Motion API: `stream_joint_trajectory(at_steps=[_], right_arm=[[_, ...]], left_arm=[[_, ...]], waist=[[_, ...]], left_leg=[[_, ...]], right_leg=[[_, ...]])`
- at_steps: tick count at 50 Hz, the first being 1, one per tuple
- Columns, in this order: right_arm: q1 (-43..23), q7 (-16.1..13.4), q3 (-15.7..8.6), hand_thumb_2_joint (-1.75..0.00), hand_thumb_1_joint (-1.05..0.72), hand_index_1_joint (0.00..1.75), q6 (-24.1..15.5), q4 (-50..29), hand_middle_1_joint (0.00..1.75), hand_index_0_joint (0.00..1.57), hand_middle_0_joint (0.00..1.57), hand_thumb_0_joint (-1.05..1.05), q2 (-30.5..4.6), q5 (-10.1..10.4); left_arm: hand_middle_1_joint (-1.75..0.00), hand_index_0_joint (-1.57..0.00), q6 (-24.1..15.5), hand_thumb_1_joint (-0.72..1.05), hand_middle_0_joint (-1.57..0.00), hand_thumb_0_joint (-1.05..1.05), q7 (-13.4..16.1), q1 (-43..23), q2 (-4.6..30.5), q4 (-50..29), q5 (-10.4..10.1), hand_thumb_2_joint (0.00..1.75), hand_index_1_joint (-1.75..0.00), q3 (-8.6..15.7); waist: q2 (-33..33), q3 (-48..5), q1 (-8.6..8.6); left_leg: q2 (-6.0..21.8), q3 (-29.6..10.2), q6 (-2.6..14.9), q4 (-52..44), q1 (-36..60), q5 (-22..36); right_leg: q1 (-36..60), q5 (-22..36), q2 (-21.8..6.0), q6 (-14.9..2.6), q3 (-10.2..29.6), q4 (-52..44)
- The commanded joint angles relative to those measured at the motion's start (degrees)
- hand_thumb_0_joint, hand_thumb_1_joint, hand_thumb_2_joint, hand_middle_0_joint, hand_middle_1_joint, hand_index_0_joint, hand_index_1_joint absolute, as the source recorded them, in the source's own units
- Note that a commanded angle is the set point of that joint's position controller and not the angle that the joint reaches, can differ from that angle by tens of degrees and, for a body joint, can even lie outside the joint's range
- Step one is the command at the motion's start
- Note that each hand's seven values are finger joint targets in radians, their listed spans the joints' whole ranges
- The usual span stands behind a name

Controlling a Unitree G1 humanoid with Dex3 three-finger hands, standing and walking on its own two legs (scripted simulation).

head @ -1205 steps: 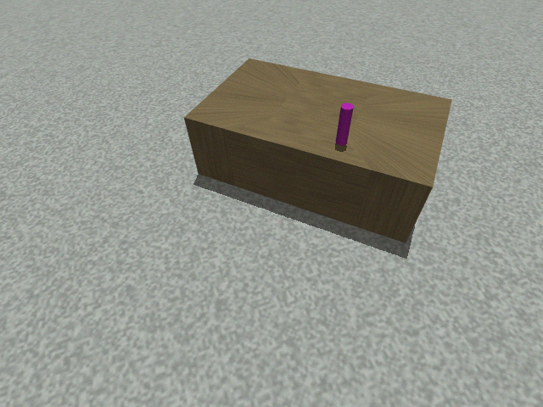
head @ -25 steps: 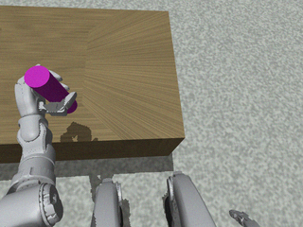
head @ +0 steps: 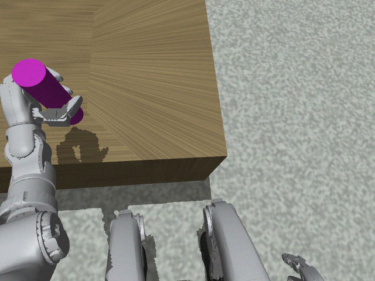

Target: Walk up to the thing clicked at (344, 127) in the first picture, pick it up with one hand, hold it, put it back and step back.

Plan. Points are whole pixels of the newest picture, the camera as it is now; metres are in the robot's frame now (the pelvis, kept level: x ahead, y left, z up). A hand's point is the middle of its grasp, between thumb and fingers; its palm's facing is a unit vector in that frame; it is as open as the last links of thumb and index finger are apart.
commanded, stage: lower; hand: left
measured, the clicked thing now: (54, 97) +0.49 +0.22 +0.01
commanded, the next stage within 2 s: loosen in 1.14 s
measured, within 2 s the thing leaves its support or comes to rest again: rests again in 1.04 s
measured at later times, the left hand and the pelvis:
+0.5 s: hand (67, 110) +0.50 +0.23 -0.06, palm faces +0.18 -0.98 -0.05, open 7.7 cm; pelvis -0.01 +0.00 -0.06, yaw -1 degrees
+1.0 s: hand (73, 115) +0.50 +0.22 -0.09, palm faces +0.16 -0.99 -0.06, open 7.7 cm; pelvis -0.02 +0.00 -0.09, yaw -1 degrees
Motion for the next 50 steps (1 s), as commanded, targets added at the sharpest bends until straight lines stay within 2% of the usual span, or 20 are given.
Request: stream_joint_trajectory(at_steps=[1,6,7,9,12,15,17,18,25,26,29,30,36,39,41,43,45,47,49,50], right_arm=[[8.09,-0.47,-3.5,-0.91,-0.94,0.3,-0.87,-2.88,0.3,0.2,0.2,0.0,-10.42,-0.29],[8.48,-0.06,-3.42,-0.91,-0.93,0.3,-1.08,-3.27,0.3,0.2,0.2,0.0,-10.88,-0.74],[8.28,-0.01,-3.36,-0.91,-0.93,0.3,-1.1,-3.12,0.3,0.2,0.2,0.0,-11.01,-0.71],[8.38,-0.04,-3.42,-0.91,-0.93,0.3,-1.19,-3.23,0.3,0.2,0.2,0.0,-11.33,-0.91],[8.34,-0.12,-3.39,-0.91,-0.93,0.3,-1.12,-3.35,0.3,0.2,0.2,0.0,-11.41,-0.97],[8.48,-0.32,-3.59,-0.91,-0.93,0.3,-1.0,-3.15,0.3,0.2,0.2,0.0,-11.7,-0.8],[8.55,-0.42,-3.5,-0.91,-0.93,0.3,-0.95,-3.1,0.3,0.2,0.2,0.0,-11.83,-0.7],[8.97,-0.5,-3.47,-0.91,-0.93,0.3,-0.88,-2.57,0.3,0.2,0.2,0.0,-12.17,-0.77],[8.82,-0.65,-3.08,-0.91,-0.93,0.3,-0.64,-3.26,0.3,0.2,0.2,0.0,-11.6,-0.66],[8.69,-0.66,-2.92,-0.91,-0.93,0.3,-0.62,-3.39,0.3,0.2,0.2,0.0,-11.52,-0.64],[9.05,-0.68,-3.11,-0.91,-0.92,0.3,-0.5,-3.25,0.3,0.2,0.2,0.0,-12.01,-0.73],[8.81,-0.59,-2.98,-0.91,-0.92,0.3,-0.46,-3.12,0.3,0.2,0.2,0.0,-12.02,-0.64],[9.43,-0.42,-2.88,-0.91,-0.92,0.3,-0.18,-3.46,0.3,0.2,0.2,0.0,-12.33,-0.85],[9.64,-0.54,-3.02,-0.91,-0.92,0.3,-0.16,-3.46,0.3,0.2,0.2,0.0,-12.4,-0.65],[9.37,-0.54,-2.92,-0.91,-0.92,0.3,-0.03,-3.64,0.3,0.2,0.2,0.0,-12.62,-0.77],[9.42,-0.62,-3.08,-0.91,-0.92,0.3,0.0,-3.7,0.3,0.2,0.2,0.0,-12.54,-0.58],[9.4,-0.65,-2.94,-0.9,-0.91,0.3,0.0,-3.45,0.3,0.2,0.2,0.0,-12.94,-0.63],[9.4,-0.7,-2.94,-0.9,-0.91,0.3,-0.07,-3.59,0.3,0.2,0.2,0.0,-12.67,-0.51],[9.58,-0.79,-2.95,-0.91,-0.92,0.3,0.09,-3.5,0.3,0.2,0.2,0.0,-12.99,-0.5],[9.44,-0.78,-2.91,-0.9,-0.92,0.3,0.07,-3.43,0.3,0.2,0.2,0.0,-12.94,-0.56]], left_arm=[[-1.47,-1.42,-4.25,0.28,-1.41,0.0,-0.01,-20.21,13.47,-9.67,-0.55,1.26,-1.47,1.71],[-1.48,-1.42,-5.5,0.33,-1.42,0.0,-0.37,-21.98,14.43,-10.44,-0.25,1.29,-1.48,2.3],[-1.48,-1.42,-5.75,0.34,-1.41,0.0,-0.7,-22.68,13.54,-11.28,-0.62,1.3,-1.48,1.34],[-1.49,-1.43,-6.15,0.33,-1.43,0.0,-0.68,-25.3,16.39,-13.38,-0.36,1.31,-1.5,2.56],[-1.48,-1.41,-5.76,0.32,-1.4,0.0,-0.59,-25.46,16.04,-13.44,-0.29,1.31,-1.49,1.81],[-1.48,-1.41,-5.12,0.29,-1.41,0.0,-0.36,-26.07,17.07,-13.63,-0.33,1.3,-1.48,2.61],[-1.46,-1.39,-4.9,0.29,-1.39,0.0,-1.12,-26.98,15.53,-15.05,-0.94,1.3,-1.47,1.61],[-1.46,-1.38,-4.64,0.3,-1.37,0.0,-1.18,-27.16,16.68,-15.12,-0.82,1.29,-1.46,2.23],[-1.46,-1.38,-3.21,0.28,-1.38,0.0,-0.47,-25.66,17.27,-13.36,-0.38,1.29,-1.47,3.14],[-1.46,-1.39,-3.13,0.28,-1.39,0.0,-0.65,-26.51,16.62,-13.54,-0.33,1.28,-1.46,2.2],[-1.45,-1.38,-2.93,0.28,-1.37,0.0,-0.74,-26.22,17.69,-13.37,0.34,1.28,-1.45,2.79],[-1.44,-1.37,-2.84,0.29,-1.37,0.0,-0.83,-26.32,16.57,-12.97,0.15,1.28,-1.45,2.21],[-1.45,-1.38,-2.44,0.29,-1.37,0.0,-0.9,-27.82,17.37,-14.21,0.46,1.28,-1.45,2.41],[-1.44,-1.37,-1.98,0.28,-1.36,0.0,-0.9,-27.51,16.77,-12.51,0.57,1.28,-1.45,1.78],[-1.42,-1.36,-2.16,0.27,-1.35,0.0,-0.65,-28.83,19.23,-14.42,1.02,1.26,-1.43,2.71],[-1.43,-1.37,-2.14,0.3,-1.36,0.0,-0.92,-29.74,17.34,-14.77,0.6,1.27,-1.44,1.33],[-1.41,-1.34,-1.89,0.29,-1.34,0.0,-1.12,-28.81,19.56,-14.66,0.39,1.26,-1.41,2.84],[-1.42,-1.36,-1.68,0.29,-1.36,0.0,-1.29,-28.54,17.87,-13.65,0.36,1.27,-1.43,1.78],[-1.43,-1.37,-1.72,0.27,-1.36,0.0,-1.31,-27.71,19.84,-13.95,0.07,1.26,-1.43,3.68],[-1.41,-1.35,-1.47,0.28,-1.35,0.0,-1.59,-28.54,18.85,-14.06,0.37,1.25,-1.42,2.25]], waist=[[5.9,-32.86,-0.62],[7.76,-36.0,-0.43],[8.63,-35.32,-0.67],[10.36,-37.29,-0.53],[10.6,-38.96,-0.29],[10.58,-39.38,-0.44],[11.98,-40.37,-1.1],[12.45,-40.55,-0.9],[7.74,-38.38,-0.97],[8.55,-37.43,-1.35],[9.12,-37.7,-1.21],[9.98,-36.78,-1.36],[11.78,-39.12,-1.13],[9.98,-37.27,-1.97],[11.36,-37.75,-1.46],[10.9,-37.96,-2.0],[12.18,-38.81,-1.23],[9.97,-37.87,-2.11],[9.92,-38.89,-0.77],[11.18,-38.83,-1.45]], left_leg=[[-1.43,2.25,3.78,-9.44,19.54,13.51],[-1.35,1.78,3.64,-6.59,20.03,17.07],[-1.3,1.39,3.38,-6.69,20.36,16.51],[-1.37,1.69,3.3,-5.85,19.46,15.21],[-1.35,2.13,3.33,-4.76,19.47,14.29],[-1.32,2.07,3.25,-4.19,18.46,12.32],[-1.32,1.47,2.97,-3.82,19.78,13.26],[-1.22,1.29,2.96,-3.06,20.4,15.03],[-1.65,2.78,3.85,-0.15,12.28,12.0],[-1.68,2.61,3.71,-0.32,11.91,10.8],[-1.57,2.23,3.59,0.38,12.79,12.06],[-1.43,1.51,3.22,-0.17,13.67,12.08],[-1.55,1.64,3.11,1.56,14.1,14.07],[-1.67,2.01,3.31,1.8,11.4,10.8],[-1.82,1.89,3.19,1.77,10.58,9.18],[-1.64,1.83,3.06,1.87,11.13,8.36],[-1.81,2.11,3.09,2.61,11.36,9.85],[-1.79,2.38,3.33,3.36,9.6,9.42],[-1.92,2.52,3.41,3.6,9.74,10.57],[-1.85,2.41,3.36,3.95,10.6,11.1]], right_leg=[[16.5,13.62,1.34,-3.52,-0.56,-10.33],[13.34,15.7,1.34,-3.77,-1.13,-6.73],[11.78,14.85,1.32,-3.98,-1.38,-5.94],[11.16,13.78,1.3,-3.96,-1.25,-4.95],[11.54,13.25,1.25,-3.78,-0.85,-4.52],[10.22,11.44,1.3,-3.77,-1.26,-3.65],[8.29,11.88,1.16,-4.05,-1.7,-2.16],[7.45,12.99,1.02,-4.07,-1.8,-1.34],[9.97,12.05,1.09,-3.26,-1.02,-1.29],[8.46,11.01,1.03,-3.52,-1.26,-0.8],[6.54,11.48,0.96,-3.69,-1.81,0.65],[4.24,10.85,0.92,-4.03,-2.28,1.74],[3.54,12.24,0.7,-4.08,-2.33,3.6],[3.41,10.24,0.81,-3.81,-2.28,3.09],[2.82,8.91,0.68,-4.02,-2.36,3.88],[2.18,8.28,0.75,-3.94,-2.52,4.1],[2.74,9.46,0.65,-3.93,-2.31,4.75],[2.64,9.3,0.79,-3.69,-2.3,4.53],[3.29,10.13,0.82,-3.74,-2.11,4.7],[2.32,10.57,0.69,-3.84,-2.12,5.2]])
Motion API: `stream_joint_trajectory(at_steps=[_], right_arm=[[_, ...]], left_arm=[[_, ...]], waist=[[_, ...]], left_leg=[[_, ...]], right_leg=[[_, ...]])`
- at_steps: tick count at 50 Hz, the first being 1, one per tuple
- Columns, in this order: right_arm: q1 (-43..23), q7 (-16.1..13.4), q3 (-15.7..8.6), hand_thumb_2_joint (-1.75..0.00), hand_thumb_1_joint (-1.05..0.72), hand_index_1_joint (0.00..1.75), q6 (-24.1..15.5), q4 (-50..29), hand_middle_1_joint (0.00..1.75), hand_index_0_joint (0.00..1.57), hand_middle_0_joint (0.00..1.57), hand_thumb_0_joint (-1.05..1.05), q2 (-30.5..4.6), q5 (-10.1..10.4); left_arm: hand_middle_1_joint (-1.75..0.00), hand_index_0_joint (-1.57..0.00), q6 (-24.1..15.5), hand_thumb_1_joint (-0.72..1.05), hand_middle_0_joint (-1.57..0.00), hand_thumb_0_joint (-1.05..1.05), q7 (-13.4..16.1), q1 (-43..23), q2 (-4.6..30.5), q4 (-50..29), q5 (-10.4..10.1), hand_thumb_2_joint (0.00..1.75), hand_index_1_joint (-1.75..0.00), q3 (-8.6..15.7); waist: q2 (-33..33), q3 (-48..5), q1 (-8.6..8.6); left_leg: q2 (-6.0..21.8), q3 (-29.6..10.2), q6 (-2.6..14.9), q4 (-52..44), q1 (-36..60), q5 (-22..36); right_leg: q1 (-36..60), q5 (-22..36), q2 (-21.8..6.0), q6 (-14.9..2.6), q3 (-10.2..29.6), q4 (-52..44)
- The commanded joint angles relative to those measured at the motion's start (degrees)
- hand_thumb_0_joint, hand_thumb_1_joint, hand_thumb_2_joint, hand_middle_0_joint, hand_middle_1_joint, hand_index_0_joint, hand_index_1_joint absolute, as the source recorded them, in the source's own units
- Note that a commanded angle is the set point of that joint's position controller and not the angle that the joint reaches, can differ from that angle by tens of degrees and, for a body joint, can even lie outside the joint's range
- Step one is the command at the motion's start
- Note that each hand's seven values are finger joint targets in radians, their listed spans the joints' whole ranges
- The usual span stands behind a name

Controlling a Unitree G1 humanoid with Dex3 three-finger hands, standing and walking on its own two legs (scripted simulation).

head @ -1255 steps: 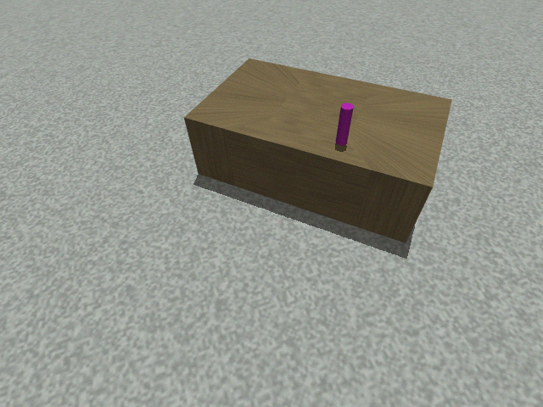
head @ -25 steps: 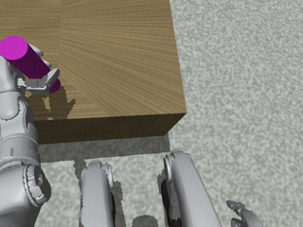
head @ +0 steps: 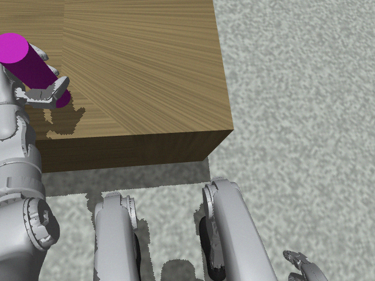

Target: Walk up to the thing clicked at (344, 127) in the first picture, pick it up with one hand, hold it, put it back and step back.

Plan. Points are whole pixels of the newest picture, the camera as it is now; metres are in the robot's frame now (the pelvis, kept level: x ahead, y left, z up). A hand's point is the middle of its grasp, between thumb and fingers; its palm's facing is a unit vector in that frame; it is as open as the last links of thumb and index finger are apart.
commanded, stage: lower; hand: left
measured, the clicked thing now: (39, 77) +0.51 +0.23 +0.00
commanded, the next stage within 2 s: loosen in 0.14 s
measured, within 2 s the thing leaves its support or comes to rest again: rests again in 0.04 s
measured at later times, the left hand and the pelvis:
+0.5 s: hand (41, 75) +0.52 +0.23 +0.00, palm faces +0.19 -0.98 -0.03, open 8.1 cm; pelvis +0.00 +0.00 -0.02, yaw +0 degrees
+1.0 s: hand (34, 73) +0.52 +0.24 +0.00, palm faces +0.20 -0.98 -0.04, open 16.9 cm; pelvis +0.00 +0.00 -0.02, yaw +0 degrees
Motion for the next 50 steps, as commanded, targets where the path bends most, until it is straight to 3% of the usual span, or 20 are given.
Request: stream_joint_trajectory(at_steps=[1,6,8,10,11,13,16,18,23,28,34,36,37,38,39,41,43,45,48,50], right_arm=[[10.02,-0.53,-4.0,-0.9,-0.91,0.3,-0.65,-2.34,0.3,0.2,0.2,0.0,-11.47,-0.25],[10.39,-0.55,-4.22,-0.9,-0.91,0.3,-0.43,-2.21,0.3,0.2,0.2,0.0,-11.74,-0.22],[9.98,-0.57,-4.16,-0.9,-0.91,0.3,-0.44,-2.27,0.3,0.2,0.2,0.0,-11.63,-0.26],[10.11,-0.62,-4.17,-0.9,-0.91,0.3,-0.46,-2.2,0.3,0.2,0.2,0.0,-11.65,-0.32],[9.79,-0.66,-3.95,-0.9,-0.91,0.3,-0.43,-2.21,0.3,0.2,0.2,0.0,-11.48,-0.31],[9.48,-0.59,-4.11,-0.9,-0.92,0.3,-0.66,-2.22,0.3,0.2,0.2,0.0,-11.5,-0.27],[9.72,-0.59,-4.15,-0.89,-0.92,0.3,-0.49,-2.25,0.3,0.2,0.2,0.0,-11.88,-0.24],[10.17,-0.53,-4.18,-0.89,-0.92,0.3,-0.5,-2.32,0.3,0.2,0.2,0.0,-12.06,-0.1],[9.79,-0.62,-4.06,-0.9,-0.92,0.3,-0.39,-2.18,0.3,0.2,0.2,0.0,-11.73,-0.42],[9.52,-0.72,-4.06,-0.9,-0.92,0.3,-0.17,-2.59,0.3,0.2,0.2,0.0,-11.94,-0.32],[9.35,-0.86,-4.09,-0.9,-0.92,0.3,-0.28,-3.41,0.3,0.2,0.2,0.0,-11.7,-0.21],[9.73,-0.7,-3.89,-0.9,-0.92,0.3,-0.3,-3.25,0.3,0.2,0.2,0.0,-11.65,-0.25],[9.87,-0.74,-4.03,-0.9,-0.93,0.3,-0.25,-3.34,0.3,0.2,0.2,0.0,-12.0,-0.16],[9.58,-0.81,-4.19,-0.9,-0.92,0.3,-0.19,-3.31,0.3,0.2,0.2,0.0,-12.02,-0.09],[9.55,-0.78,-4.18,-0.9,-0.93,0.3,-0.19,-3.49,0.3,0.2,0.2,0.0,-11.99,-0.11],[9.76,-0.82,-4.19,-0.9,-0.93,0.3,-0.17,-3.2,0.3,0.2,0.2,0.0,-11.85,-0.22],[9.91,-0.76,-4.11,-0.9,-0.91,0.3,-0.26,-2.73,0.3,0.2,0.2,0.0,-11.56,-0.29],[9.83,-0.85,-4.18,-0.9,-0.91,0.3,-0.1,-2.8,0.3,0.2,0.2,0.0,-12.09,-0.23],[10.3,-1.09,-4.46,-0.9,-0.91,0.3,0.47,-3.72,0.3,0.2,0.2,0.0,-12.38,-0.01],[10.53,-1.3,-4.27,-0.9,-0.91,0.3,0.66,-3.56,0.3,0.2,0.2,0.0,-12.38,0.47]], left_arm=[[-1.42,-1.35,-4.42,0.31,-1.35,0.0,0.08,-23.97,14.62,-14.82,-1.39,1.27,-1.43,1.45],[-1.43,-1.36,-4.19,0.3,-1.35,0.0,-0.07,-22.37,15.48,-12.94,-0.85,1.28,-1.43,2.47],[-1.43,-1.36,-4.3,0.3,-1.35,0.0,-0.45,-24.13,14.1,-13.71,-1.11,1.27,-1.43,1.29],[-1.41,-1.35,-4.11,0.31,-1.35,0.0,-0.13,-23.21,16.0,-12.75,-0.88,1.26,-1.42,2.75],[-1.41,-1.35,-4.04,0.33,-1.35,0.0,-0.29,-22.39,14.19,-11.62,-1.13,1.26,-1.41,1.45],[-1.41,-1.43,-4.12,0.29,-1.43,0.0,-0.35,-22.74,13.8,-11.52,-1.28,1.2,-1.4,1.5],[-1.17,-1.27,-4.08,0.09,-1.24,0.0,-0.31,-23.41,14.41,-12.71,-1.75,0.96,-1.16,2.12],[-1.06,-1.18,-4.24,0.01,-1.16,0.0,-0.38,-24.89,12.77,-13.71,-2.6,0.8,-1.03,1.68],[-0.72,-0.85,-4.04,-0.28,-0.84,0.0,-0.11,-24.74,14.22,-12.66,-1.77,0.47,-0.71,2.2],[-0.49,-0.64,-3.37,-0.41,-0.64,0.0,0.01,-22.56,13.4,-9.84,-1.5,0.28,-0.48,1.96],[-0.32,-0.46,-3.31,-0.51,-0.46,0.0,0.12,-23.14,15.06,-10.59,-1.66,0.16,-0.32,2.92],[-0.25,-0.4,-3.39,-0.53,-0.4,0.0,-0.13,-23.8,13.86,-11.7,-1.82,0.1,-0.25,2.12],[-0.23,-0.37,-3.43,-0.54,-0.37,0.0,0.04,-23.77,15.67,-12.43,-1.75,0.09,-0.22,3.28],[-0.18,-0.33,-3.05,-0.55,-0.33,0.0,-0.17,-21.8,14.41,-10.37,-1.57,0.06,-0.18,2.65],[-0.15,-0.3,-3.08,-0.57,-0.3,0.0,-0.24,-23.5,13.18,-11.37,-1.37,0.03,-0.14,1.2],[-0.09,-0.23,-3.23,-0.61,-0.24,0.0,0.21,-24.0,15.22,-12.11,-1.36,0.0,-0.09,2.64],[-0.07,-0.13,-3.14,-0.61,-0.13,0.0,0.0,-22.65,13.36,-11.37,-1.49,0.02,-0.07,1.92],[-0.04,-0.09,-3.42,-0.61,-0.09,0.0,-0.03,-23.31,17.39,-13.82,-1.05,0.0,-0.04,3.96],[-0.03,-0.08,-3.16,-0.61,-0.08,0.0,-0.27,-26.14,20.93,-18.56,-1.09,0.0,-0.03,5.45],[-0.03,-0.07,-1.96,-0.61,-0.07,0.0,-0.32,-25.08,21.64,-18.15,-1.62,0.01,-0.03,6.43]], waist=[[11.22,-41.57,-0.03],[10.19,-39.58,0.06],[10.21,-39.56,-0.44],[9.54,-39.41,0.1],[8.78,-38.56,-0.46],[8.49,-37.55,-0.59],[10.28,-39.18,0.05],[10.58,-39.06,-0.56],[10.0,-39.02,-0.33],[8.71,-36.23,-0.15],[6.17,-37.23,-0.25],[8.15,-38.03,-0.44],[8.63,-38.69,0.19],[8.48,-38.78,0.24],[9.18,-38.14,-0.81],[9.33,-38.0,-0.07],[8.63,-37.09,-0.44],[10.14,-38.31,0.48],[12.32,-43.5,1.19],[12.38,-42.76,1.28]], left_leg=[[-0.44,3.52,3.46,-12.77,28.47,14.14],[-0.4,3.48,3.49,-12.49,26.87,13.05],[-0.53,3.5,3.51,-12.18,26.1,12.15],[-0.61,4.08,3.72,-11.6,24.59,11.53],[-0.56,3.96,3.75,-11.39,24.12,11.44],[-0.58,4.03,3.76,-11.28,23.33,10.51],[-0.54,3.57,3.39,-11.65,25.74,12.0],[-0.41,2.89,3.11,-12.06,26.8,12.23],[-0.53,3.82,3.47,-10.89,25.08,11.87],[-0.61,3.83,3.44,-11.56,23.02,8.81],[-0.74,4.58,3.98,-10.35,19.81,8.29],[-0.8,4.28,3.76,-10.76,21.38,9.35],[-0.76,4.01,3.61,-11.1,22.14,9.88],[-0.55,3.96,3.63,-10.94,24.13,11.23],[-0.54,3.67,3.51,-11.16,23.75,10.83],[-0.63,4.1,3.57,-11.01,22.44,9.78],[-0.59,4.26,3.7,-10.59,22.07,9.82],[-0.5,3.84,3.5,-11.06,23.51,11.17],[-0.54,3.66,3.33,-12.54,27.72,12.06],[-0.5,3.24,3.24,-13.71,28.11,11.9]], right_leg=[[20.78,13.77,1.04,-4.48,-2.81,-11.85],[19.5,12.67,1.12,-4.49,-3.07,-11.47],[19.25,12.5,1.02,-4.52,-2.94,-11.37],[20.54,12.23,1.09,-4.25,-2.65,-11.7],[20.24,12.21,1.16,-4.21,-2.75,-11.55],[18.91,11.37,1.13,-4.22,-2.77,-11.45],[18.53,12.07,1.05,-4.5,-3.16,-10.5],[17.21,12.08,0.98,-4.59,-3.59,-10.02],[18.33,12.17,1.05,-4.38,-2.99,-10.3],[17.63,9.88,1.02,-4.43,-3.25,-10.64],[20.75,10.0,1.24,-3.82,-2.62,-11.43],[20.17,10.89,1.11,-4.11,-2.84,-10.73],[19.75,11.0,1.11,-4.29,-3.0,-10.35],[19.14,11.79,1.18,-4.28,-3.09,-10.42],[18.11,11.53,1.08,-4.41,-3.22,-10.21],[19.0,10.88,1.19,-4.31,-2.92,-10.58],[19.09,11.09,1.23,-4.2,-2.87,-10.8],[18.46,11.73,1.1,-4.45,-3.1,-9.85],[21.19,12.15,0.96,-4.51,-2.84,-10.72],[21.61,11.97,0.88,-4.54,-2.91,-11.16]])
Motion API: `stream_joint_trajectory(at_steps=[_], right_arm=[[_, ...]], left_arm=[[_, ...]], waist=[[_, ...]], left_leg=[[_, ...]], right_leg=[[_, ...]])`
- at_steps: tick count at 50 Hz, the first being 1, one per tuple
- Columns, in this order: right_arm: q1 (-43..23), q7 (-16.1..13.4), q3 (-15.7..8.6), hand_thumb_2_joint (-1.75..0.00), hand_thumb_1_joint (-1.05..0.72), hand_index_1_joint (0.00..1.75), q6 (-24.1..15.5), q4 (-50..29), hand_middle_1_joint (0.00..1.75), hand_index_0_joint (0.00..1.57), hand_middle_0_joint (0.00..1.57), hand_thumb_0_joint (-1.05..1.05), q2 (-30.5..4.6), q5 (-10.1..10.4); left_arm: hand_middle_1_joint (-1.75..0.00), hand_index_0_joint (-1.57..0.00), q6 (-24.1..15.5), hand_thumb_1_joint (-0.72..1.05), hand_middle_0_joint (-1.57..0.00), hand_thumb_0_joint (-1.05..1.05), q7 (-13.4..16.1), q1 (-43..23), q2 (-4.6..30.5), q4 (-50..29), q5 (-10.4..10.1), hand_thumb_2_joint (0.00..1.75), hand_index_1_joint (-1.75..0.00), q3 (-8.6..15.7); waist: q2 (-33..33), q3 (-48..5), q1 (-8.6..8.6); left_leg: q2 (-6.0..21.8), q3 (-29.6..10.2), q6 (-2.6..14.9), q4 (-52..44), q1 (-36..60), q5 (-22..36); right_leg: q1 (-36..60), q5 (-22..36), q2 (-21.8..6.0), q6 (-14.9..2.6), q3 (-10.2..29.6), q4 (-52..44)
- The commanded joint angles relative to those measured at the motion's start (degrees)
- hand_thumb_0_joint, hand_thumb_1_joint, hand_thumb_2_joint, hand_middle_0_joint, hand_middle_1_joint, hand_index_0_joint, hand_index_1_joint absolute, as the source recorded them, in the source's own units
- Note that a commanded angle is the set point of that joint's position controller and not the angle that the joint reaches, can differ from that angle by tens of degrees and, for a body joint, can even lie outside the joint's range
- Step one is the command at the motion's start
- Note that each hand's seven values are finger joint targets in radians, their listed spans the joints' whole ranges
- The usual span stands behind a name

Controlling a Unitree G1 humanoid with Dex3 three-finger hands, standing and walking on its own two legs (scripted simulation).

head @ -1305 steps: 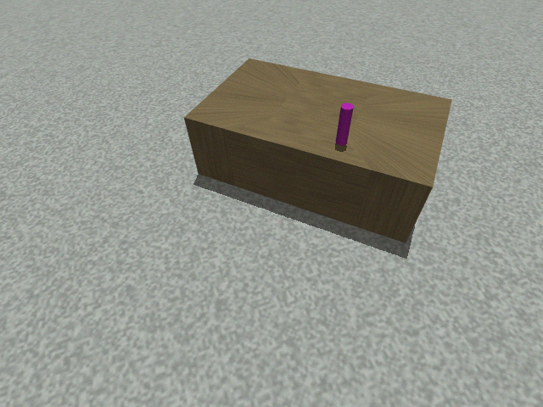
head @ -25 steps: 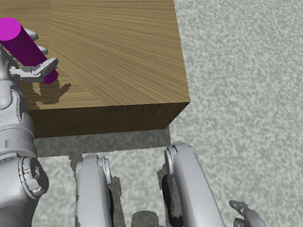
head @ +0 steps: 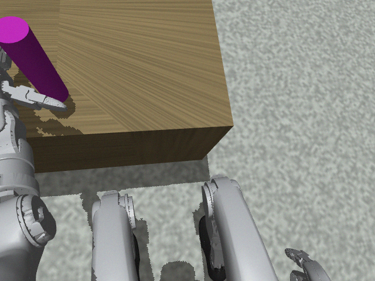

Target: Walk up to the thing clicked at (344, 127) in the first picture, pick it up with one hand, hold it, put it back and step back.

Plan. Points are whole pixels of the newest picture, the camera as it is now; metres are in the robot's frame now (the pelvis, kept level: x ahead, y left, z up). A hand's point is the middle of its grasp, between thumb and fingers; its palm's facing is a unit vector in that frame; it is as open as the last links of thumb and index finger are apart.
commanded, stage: withdraw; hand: left
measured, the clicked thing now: (37, 68) +0.53 +0.23 +0.01
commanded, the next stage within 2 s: rise in 0.18 s
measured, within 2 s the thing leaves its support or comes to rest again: neither
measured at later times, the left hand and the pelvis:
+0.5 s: hand out of the picture +0.52 +0.31 +0.14, palm faces +0.24 -0.93 -0.28, open 17.4 cm; pelvis +0.02 +0.01 +0.14, yaw +0 degrees
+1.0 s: hand out of the picture +0.39 +0.28 +0.19, palm faces +0.23 -0.91 -0.35, open 17.4 cm; pelvis +0.07 +0.01 +0.27, yaw +2 degrees
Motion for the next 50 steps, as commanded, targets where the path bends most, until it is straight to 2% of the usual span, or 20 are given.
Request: stream_joint_trajectory(at_steps=[1,4,6,8,15,16,17,18,22,23,24,28,32,36,41,43,44,46,48,50], right_arm=[[10.54,-1.15,-4.3,-0.9,-0.91,0.3,-0.1,-2.51,0.3,0.2,0.2,0.0,-11.81,0.44],[11.21,-1.78,-4.32,-0.9,-0.92,0.3,0.36,-2.55,0.3,0.2,0.2,0.0,-11.78,1.16],[11.42,-2.05,-4.33,-0.9,-0.91,0.3,0.29,-2.51,0.3,0.2,0.2,0.0,-11.46,1.72],[11.11,-2.58,-4.4,-0.9,-0.91,0.3,0.16,-2.29,0.3,0.2,0.2,0.0,-12.12,2.12],[11.28,-3.04,-3.94,-0.88,-0.8,0.3,-1.55,-2.33,0.3,0.2,0.2,0.0,-11.22,2.96],[11.22,-2.9,-4.3,-0.9,-0.86,0.3,-0.07,-2.27,0.3,0.2,0.2,0.0,-11.25,2.78],[11.31,-2.76,-4.04,-0.9,-0.87,0.3,0.54,-2.27,0.3,0.2,0.2,0.0,-10.77,3.1],[11.77,-2.57,-4.13,-0.9,-0.86,0.3,0.95,-2.17,0.3,0.2,0.2,0.0,-10.85,3.3],[12.38,-2.73,-4.18,-0.91,-0.92,0.3,2.42,-2.57,0.3,0.2,0.2,0.0,-10.54,3.65],[12.29,-2.89,-4.03,-0.92,-0.94,0.3,2.76,-2.87,0.3,0.2,0.2,0.0,-10.32,3.78],[12.34,-3.09,-3.85,-0.9,-0.9,0.3,3.08,-2.89,0.3,0.2,0.2,0.0,-9.8,3.76],[13.14,-3.48,-3.74,-0.9,-0.89,0.3,2.37,-1.93,0.3,0.2,0.2,0.0,-9.04,3.36],[13.16,-3.31,-4.45,-0.9,-0.89,0.3,1.58,-1.89,0.3,0.2,0.2,0.0,-9.64,3.23],[13.87,-3.19,-5.3,-0.9,-0.9,0.3,1.03,-2.51,0.3,0.2,0.2,0.0,-9.59,3.89],[12.17,-4.06,-5.87,-0.9,-0.9,0.3,0.44,-4.12,0.3,0.2,0.2,0.0,-8.94,5.31],[11.39,-4.89,-6.05,-0.9,-0.9,0.3,0.34,-4.71,0.3,0.2,0.2,0.0,-8.29,5.73],[11.42,-5.33,-6.07,-0.9,-0.9,0.3,0.29,-4.76,0.3,0.2,0.2,0.0,-8.0,5.9],[10.0,-6.31,-5.46,-0.9,-0.9,0.3,-0.04,-5.96,0.3,0.2,0.2,0.0,-6.91,6.0],[9.56,-7.19,-5.53,-0.9,-0.9,0.3,-0.36,-6.22,0.3,0.2,0.2,0.0,-6.52,6.11],[8.29,-7.91,-5.04,-0.9,-0.9,0.3,-0.8,-7.27,0.3,0.2,0.2,0.0,-5.39,5.8]], left_arm=[[-0.03,-0.07,-2.86,-0.61,-0.07,0.0,0.09,-23.79,21.13,-17.5,-1.43,0.01,-0.03,3.82],[-0.03,-0.07,-0.6,-0.61,-0.06,0.0,-0.45,-25.31,25.51,-20.05,-1.27,0.0,-0.02,5.35],[-0.04,-0.07,1.37,-0.61,-0.06,0.0,-1.6,-25.03,22.36,-18.48,-1.99,0.01,-0.03,3.04],[-0.03,-0.06,3.45,-0.61,-0.05,0.0,-2.56,-21.32,23.86,-14.91,-1.97,0.0,-0.01,3.62],[-0.03,-0.03,6.87,-0.53,-0.03,0.0,-5.87,-17.84,17.84,-7.8,-3.15,0.06,-0.02,-1.2],[-0.02,-0.06,10.3,-0.46,-0.06,0.0,-2.46,-17.82,25.87,-8.31,4.64,0.04,-0.02,-1.94],[-0.03,-0.06,12.18,-0.46,-0.06,0.0,-0.56,-19.51,21.57,-6.12,3.95,0.04,-0.02,-3.69],[-0.02,-0.06,13.0,-0.46,-0.06,0.0,0.5,-20.59,21.73,-8.12,4.3,0.04,-0.02,-3.67],[-0.06,-0.08,15.93,-0.52,-0.08,0.0,5.05,-18.18,32.67,-10.99,8.0,0.06,-0.06,1.23],[-0.06,-0.08,15.96,-0.54,-0.09,0.0,6.22,-20.9,36.23,-15.01,8.41,0.06,-0.06,2.53],[-0.06,-0.05,16.33,-0.52,-0.05,0.0,7.31,-20.13,36.61,-14.14,8.68,0.07,-0.06,2.89],[-0.05,-0.05,18.08,-0.55,-0.05,0.0,10.66,-16.07,29.05,-5.99,8.99,0.05,-0.05,-0.37],[-0.05,-0.05,19.85,-0.56,-0.05,0.0,11.88,-8.85,21.47,0.51,8.75,0.05,-0.05,-4.97],[-0.05,-0.04,21.9,-0.59,-0.05,0.0,11.88,-1.24,15.14,-0.91,7.54,0.03,-0.05,-9.0],[-0.05,-0.05,23.76,-0.54,-0.05,0.0,12.92,9.23,10.97,-12.59,5.45,0.06,-0.05,-11.63],[-0.06,-0.05,24.11,-0.53,-0.05,0.0,14.05,13.68,11.24,-19.14,4.63,0.07,-0.06,-10.57],[-0.06,-0.05,24.65,-0.53,-0.05,0.0,14.54,18.93,9.44,-19.29,4.24,0.07,-0.06,-10.88],[-0.05,-0.05,24.81,-0.54,-0.05,0.0,15.52,20.45,6.68,-27.8,3.32,0.06,-0.05,-13.36],[-0.05,-0.05,25.5,-0.54,-0.05,0.0,16.78,25.72,6.76,-31.7,2.89,0.06,-0.06,-12.27],[-0.05,-0.05,25.79,-0.54,-0.05,0.0,17.34,28.59,3.22,-37.44,2.27,0.06,-0.05,-14.49]], waist=[[12.54,-43.89,1.46],[14.17,-44.71,1.78],[12.51,-43.79,-0.39],[11.76,-41.95,0.46],[8.11,-29.16,-1.12],[11.9,-34.02,2.88],[10.28,-31.85,0.51],[10.53,-31.24,0.61],[10.24,-36.74,3.18],[12.09,-38.94,4.13],[12.69,-39.27,4.26],[10.74,-32.19,1.34],[10.9,-23.66,1.99],[8.74,-23.05,2.96],[6.12,-23.68,5.56],[6.85,-23.49,6.73],[6.33,-22.3,6.68],[8.57,-19.71,6.95],[8.62,-18.58,7.6],[8.44,-16.63,7.41]], left_leg=[[-0.4,3.47,3.42,-17.27,31.06,12.12],[-0.17,3.28,3.46,-20.04,34.34,12.48],[-0.13,3.02,3.72,-21.47,34.66,11.48],[0.26,2.59,3.82,-22.89,37.34,12.36],[0.97,1.51,3.74,-28.84,37.68,8.28],[0.47,1.88,3.26,-34.0,45.63,10.64],[0.9,1.15,3.19,-34.91,46.7,10.97],[0.9,0.89,3.05,-36.26,46.65,10.3],[0.93,1.88,3.44,-39.91,53.17,17.0],[0.72,2.37,3.45,-41.11,55.67,18.48],[0.73,2.58,3.37,-42.44,57.94,21.08],[1.14,3.26,3.51,-46.16,62.38,26.11],[1.94,2.46,2.26,-52.21,68.19,25.53],[1.92,3.51,1.97,-56.54,72.12,29.65],[1.35,4.51,1.79,-62.61,76.93,31.28],[1.04,5.09,1.67,-64.92,79.11,31.33],[0.97,5.34,1.66,-65.78,79.98,31.81],[0.87,5.5,1.44,-68.22,82.32,31.53],[0.82,5.82,1.46,-70.12,84.86,31.82],[0.87,5.79,1.5,-71.78,85.48,31.75]], right_leg=[[24.66,12.08,0.71,-4.6,-2.84,-14.88],[27.13,12.35,0.66,-4.54,-2.33,-17.64],[28.47,12.05,0.76,-4.36,-2.35,-20.09],[28.79,12.57,0.74,-4.29,-2.23,-22.12],[29.21,9.82,0.81,-4.27,-2.67,-28.73],[33.99,10.79,0.6,-4.86,-1.66,-32.15],[33.12,10.92,0.91,-4.77,-1.85,-33.32],[33.53,10.75,1.01,-4.68,-2.03,-34.04],[45.14,16.37,1.18,-4.15,-1.77,-38.59],[48.0,17.4,1.25,-4.19,-1.41,-39.89],[50.92,19.52,1.35,-4.11,-1.44,-41.12],[53.14,23.71,1.6,-4.1,-1.98,-46.72],[51.88,21.15,1.61,-4.78,-2.86,-51.65],[60.13,25.6,1.8,-4.73,-3.19,-56.57],[70.6,28.57,1.85,-4.37,-3.24,-61.58],[74.04,29.18,1.82,-4.24,-2.94,-63.55],[74.88,29.71,1.86,-4.18,-2.89,-64.41],[76.06,29.54,1.71,-4.22,-2.69,-66.13],[77.86,29.68,1.8,-4.21,-2.61,-67.64],[80.1,30.01,1.7,-4.12,-2.68,-68.72]])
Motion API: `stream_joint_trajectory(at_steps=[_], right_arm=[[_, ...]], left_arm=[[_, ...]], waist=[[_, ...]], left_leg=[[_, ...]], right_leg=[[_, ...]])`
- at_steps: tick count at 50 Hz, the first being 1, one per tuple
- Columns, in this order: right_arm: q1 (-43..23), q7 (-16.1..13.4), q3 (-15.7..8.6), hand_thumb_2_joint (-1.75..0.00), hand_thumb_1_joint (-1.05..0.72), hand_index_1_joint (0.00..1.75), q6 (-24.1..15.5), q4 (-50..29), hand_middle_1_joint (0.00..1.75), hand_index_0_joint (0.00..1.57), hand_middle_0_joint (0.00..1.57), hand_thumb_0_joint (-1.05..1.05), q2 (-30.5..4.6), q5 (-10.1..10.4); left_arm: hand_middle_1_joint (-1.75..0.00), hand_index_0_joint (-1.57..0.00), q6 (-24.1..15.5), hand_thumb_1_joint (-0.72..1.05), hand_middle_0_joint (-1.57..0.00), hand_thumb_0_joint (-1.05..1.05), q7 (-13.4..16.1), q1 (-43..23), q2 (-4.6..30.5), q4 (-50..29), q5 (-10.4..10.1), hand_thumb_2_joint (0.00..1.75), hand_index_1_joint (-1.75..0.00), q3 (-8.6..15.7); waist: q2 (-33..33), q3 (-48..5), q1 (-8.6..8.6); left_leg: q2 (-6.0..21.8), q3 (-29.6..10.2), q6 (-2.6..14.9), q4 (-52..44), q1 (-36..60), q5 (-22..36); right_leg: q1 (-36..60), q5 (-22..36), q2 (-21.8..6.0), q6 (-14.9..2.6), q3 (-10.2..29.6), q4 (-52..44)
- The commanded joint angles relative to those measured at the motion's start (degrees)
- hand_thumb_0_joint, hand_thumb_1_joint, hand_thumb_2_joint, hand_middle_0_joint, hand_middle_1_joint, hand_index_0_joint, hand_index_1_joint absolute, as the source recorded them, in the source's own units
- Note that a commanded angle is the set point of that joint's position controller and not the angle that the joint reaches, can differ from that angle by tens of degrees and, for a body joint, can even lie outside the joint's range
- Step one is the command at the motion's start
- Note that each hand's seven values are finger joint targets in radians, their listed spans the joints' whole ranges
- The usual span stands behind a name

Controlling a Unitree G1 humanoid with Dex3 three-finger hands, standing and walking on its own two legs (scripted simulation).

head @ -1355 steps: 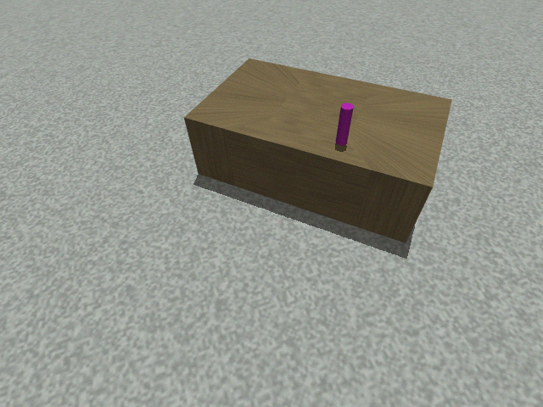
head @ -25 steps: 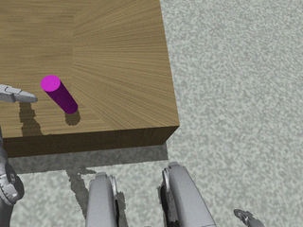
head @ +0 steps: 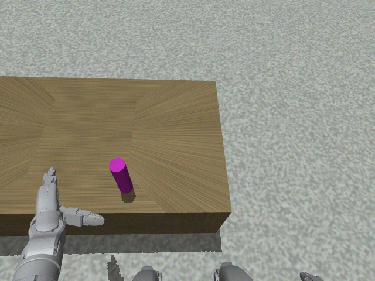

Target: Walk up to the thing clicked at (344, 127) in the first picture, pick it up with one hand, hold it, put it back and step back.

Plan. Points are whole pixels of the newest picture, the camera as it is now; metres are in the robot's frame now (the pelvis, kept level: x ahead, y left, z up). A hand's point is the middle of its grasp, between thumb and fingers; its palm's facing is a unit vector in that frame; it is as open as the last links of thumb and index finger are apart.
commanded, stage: home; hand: left
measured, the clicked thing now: (122, 177) +0.47 +0.19 -0.26
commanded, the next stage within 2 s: none
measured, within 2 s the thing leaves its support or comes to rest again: neither
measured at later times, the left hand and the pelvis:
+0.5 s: hand (100, 280) +0.17 +0.17 -0.04, palm faces +0.17 -0.95 -0.26, open 17.4 cm; pelvis +0.01 -0.02 +0.02, yaw +3 degrees
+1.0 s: hand (104, 280) +0.16 +0.16 -0.04, palm faces +0.13 -0.95 -0.29, open 17.5 cm; pelvis +0.00 -0.02 +0.02, yaw +2 degrees
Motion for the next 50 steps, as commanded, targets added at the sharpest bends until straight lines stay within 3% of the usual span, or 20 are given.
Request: stream_joint_trajectory(at_steps=[1,2,6,9,13,14,15,18,21,23,25,28,29,32,38,43,47,49,50], right_arm=[[0.57,-2.18,-2.5,-0.9,-0.9,0.3,-2.5,-6.67,0.3,0.2,0.2,0.0,-6.97,-0.48],[0.3,-2.49,-2.7,-0.9,-0.9,0.3,-2.85,-7.07,0.3,0.2,0.2,0.0,-7.19,-0.49],[-2.83,-3.01,-2.58,-0.9,-0.9,0.3,-3.91,-8.97,0.3,0.2,0.2,0.0,-6.3,-0.6],[-4.88,-3.17,-2.34,-0.9,-0.9,0.3,-4.8,-10.48,0.3,0.2,0.2,0.0,-5.54,-0.69],[-6.99,-3.62,-2.13,-0.9,-0.9,0.3,-6.04,-12.08,0.3,0.2,0.2,0.0,-5.21,-0.42],[-7.03,-3.85,-2.18,-0.9,-0.9,0.3,-6.42,-12.49,0.3,0.2,0.2,0.0,-5.08,-0.39],[-6.71,-3.96,-2.04,-0.9,-0.9,0.3,-6.69,-12.59,0.3,0.2,0.2,0.0,-4.89,-0.47],[-7.45,-4.62,-1.82,-0.9,-0.9,0.3,-7.47,-13.36,0.3,0.2,0.2,0.0,-4.46,-0.81],[-6.97,-4.87,-1.74,-0.9,-0.9,0.3,-8.65,-13.55,0.3,0.2,0.2,0.0,-4.31,-1.15],[-7.02,-5.21,-1.72,-0.9,-0.9,0.3,-9.11,-13.56,0.3,0.2,0.2,0.0,-4.15,-1.45],[-7.37,-5.23,-1.77,-0.9,-0.9,0.3,-10.02,-13.79,0.3,0.2,0.2,0.0,-4.24,-1.6],[-7.45,-5.02,-1.9,-0.9,-0.9,0.3,-10.92,-14.04,0.3,0.2,0.2,0.0,-4.36,-1.67],[-7.59,-4.96,-1.8,-0.9,-0.9,0.3,-11.16,-14.4,0.3,0.2,0.2,0.0,-4.12,-1.77],[-8.03,-4.75,-1.85,-0.9,-0.9,0.3,-11.59,-14.62,0.3,0.2,0.2,0.0,-4.24,-1.62],[-7.64,-4.53,-1.95,-0.9,-0.9,0.3,-12.43,-15.18,0.3,0.2,0.2,0.0,-4.31,-1.6],[-6.66,-4.78,-2.29,-0.9,-0.9,0.3,-13.09,-15.19,0.3,0.2,0.2,0.0,-4.57,-1.65],[-6.63,-4.91,-2.22,-0.9,-0.9,0.3,-13.66,-15.27,0.3,0.2,0.2,0.0,-4.58,-1.65],[-6.18,-5.11,-2.31,-0.9,-0.9,0.3,-13.89,-15.02,0.3,0.2,0.2,0.0,-4.51,-1.84],[-6.18,-5.13,-2.26,-0.9,-0.9,0.3,-14.14,-14.97,0.3,0.2,0.2,0.0,-4.51,-1.81]], left_arm=[[-0.05,-0.05,-2.01,-0.56,-0.05,0.0,2.9,-3.87,9.66,-20.42,-1.32,0.05,-0.05,-0.15],[-0.05,-0.05,-1.66,-0.55,-0.05,0.0,3.18,-0.96,9.05,-21.92,-1.45,0.05,-0.05,-0.14],[-0.05,-0.05,0.19,-0.57,-0.05,0.0,3.02,12.04,1.57,-27.03,-2.47,0.04,-0.05,-5.59],[-0.05,-0.05,1.49,-0.55,-0.05,0.0,2.49,20.73,-2.09,-32.96,-3.05,0.06,-0.05,-8.95],[-0.06,-0.05,3.22,-0.51,-0.05,0.0,2.28,29.22,-1.62,-42.01,-3.39,0.08,-0.06,-9.72],[-0.06,-0.05,3.58,-0.51,-0.05,0.0,2.28,29.99,-0.96,-44.12,-3.42,0.08,-0.06,-8.98],[-0.05,-0.05,3.97,-0.54,-0.05,0.0,2.21,31.1,-1.92,-45.28,-3.26,0.06,-0.05,-10.15],[-0.05,-0.05,4.53,-0.54,-0.05,0.0,2.22,31.49,-1.18,-50.0,-3.09,0.06,-0.05,-9.31],[-0.05,-0.05,5.51,-0.54,-0.05,0.0,2.19,35.83,-2.7,-48.53,-2.85,0.06,-0.05,-9.75],[-0.05,-0.05,5.32,-0.55,-0.05,0.0,2.34,31.14,-1.81,-53.02,-2.64,0.05,-0.05,-9.5],[-0.05,-0.05,6.0,-0.57,-0.05,0.0,2.15,33.51,-3.87,-50.38,-2.43,0.05,-0.05,-11.04],[-0.05,-0.05,6.86,-0.56,-0.05,0.0,2.25,38.39,-3.41,-49.31,-2.43,0.05,-0.05,-9.81],[-0.05,-0.05,6.81,-0.55,-0.05,0.0,2.14,35.5,-4.18,-51.62,-2.36,0.06,-0.05,-11.19],[-0.05,-0.05,7.25,-0.58,-0.05,0.0,2.11,39.06,-4.29,-49.42,-2.37,0.04,-0.05,-10.7],[-0.05,-0.05,7.34,-0.57,-0.05,0.0,2.08,38.28,-2.79,-51.61,-2.22,0.05,-0.05,-9.56],[-0.05,-0.05,7.57,-0.57,-0.05,0.0,2.1,38.96,-3.26,-52.39,-2.01,0.05,-0.05,-9.95],[-0.05,-0.05,8.05,-0.58,-0.05,0.0,2.1,38.46,-3.53,-52.3,-2.04,0.04,-0.05,-10.36],[-0.06,-0.05,8.09,-0.55,-0.05,0.0,2.2,39.55,-3.0,-53.45,-1.9,0.06,-0.06,-9.74],[-0.05,-0.05,8.26,-0.57,-0.05,0.0,2.15,38.6,-3.35,-53.12,-1.82,0.05,-0.05,-10.05]], waist=[[7.8,-15.39,1.66],[6.75,-16.36,2.06],[5.16,-11.27,2.85],[2.66,-10.27,3.0],[-0.29,-7.92,3.05],[-1.43,-8.1,2.9],[-2.41,-7.3,2.39],[-1.16,-7.01,2.54],[-0.39,-5.61,2.27],[1.92,-6.55,2.39],[0.27,-4.58,2.24],[0.5,-5.44,3.53],[0.57,-6.19,2.98],[-0.07,-4.27,4.09],[-0.67,-3.91,3.93],[0.17,-5.93,3.51],[-1.66,-3.82,3.18],[-0.67,-6.73,3.67],[-0.64,-5.03,3.29]], left_leg=[[-1.42,1.26,0.12,-13.15,18.58,19.18],[-1.34,1.36,0.24,-13.27,19.4,20.12],[-1.36,1.45,0.01,-16.16,20.32,18.76],[-1.7,1.63,0.18,-16.92,20.76,18.06],[-2.39,2.84,0.82,-16.2,20.81,18.9],[-2.48,3.18,1.09,-15.59,20.81,19.14],[-2.43,3.03,1.21,-15.64,21.29,19.31],[-2.92,3.48,1.39,-15.46,21.35,17.02],[-3.19,3.53,1.4,-15.35,21.1,16.15],[-3.16,3.12,1.12,-15.46,21.55,15.69],[-3.05,2.73,1.13,-15.76,20.87,14.02],[-3.49,2.74,1.15,-15.2,20.02,14.36],[-3.44,2.78,1.13,-15.0,20.11,14.09],[-3.56,2.89,1.05,-15.32,18.41,12.37],[-3.48,2.86,1.31,-15.26,17.11,8.76],[-3.11,2.68,1.21,-14.85,17.9,9.94],[-3.21,2.83,1.48,-14.03,16.34,8.53],[-3.24,2.71,1.4,-13.58,17.13,10.3],[-3.25,2.9,1.36,-13.66,16.89,9.51]], right_leg=[[13.05,15.91,1.81,-3.86,-2.74,-8.21],[14.14,16.63,1.81,-3.89,-2.75,-8.33],[14.99,15.14,1.98,-3.87,-3.58,-10.11],[17.04,14.76,1.94,-3.46,-3.79,-11.3],[18.88,16.9,1.3,-2.44,-3.16,-12.95],[19.19,17.93,1.12,-2.08,-2.82,-13.27],[18.7,18.01,1.26,-2.03,-2.93,-13.08],[18.67,16.39,0.73,-1.87,-2.36,-13.88],[17.85,15.38,0.59,-1.84,-2.26,-13.71],[17.84,14.45,0.52,-2.21,-2.28,-13.16],[16.95,12.37,0.69,-2.26,-2.6,-13.3],[17.89,12.55,0.43,-2.13,-2.64,-13.58],[17.62,12.54,0.52,-2.13,-2.61,-13.53],[17.26,10.37,0.57,-2.27,-2.83,-13.95],[16.12,6.72,0.59,-2.21,-2.44,-14.11],[15.76,7.82,0.94,-2.48,-2.56,-12.58],[14.74,6.56,0.7,-2.15,-2.2,-13.38],[16.18,8.4,0.71,-2.15,-2.21,-12.7],[15.04,7.67,0.72,-2.12,-2.15,-12.73]])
